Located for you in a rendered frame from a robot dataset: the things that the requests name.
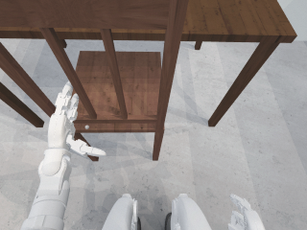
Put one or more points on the left robot hand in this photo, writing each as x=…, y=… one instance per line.
x=61, y=124

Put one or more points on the left robot forearm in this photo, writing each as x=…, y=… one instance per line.
x=52, y=195

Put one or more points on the table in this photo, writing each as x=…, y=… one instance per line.
x=256, y=21

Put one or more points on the right robot hand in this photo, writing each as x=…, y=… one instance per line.
x=249, y=220

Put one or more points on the chair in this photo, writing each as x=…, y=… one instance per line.
x=119, y=91

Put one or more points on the right robot shin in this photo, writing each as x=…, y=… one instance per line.
x=173, y=225

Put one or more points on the left robot thigh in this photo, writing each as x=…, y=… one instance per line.
x=123, y=213

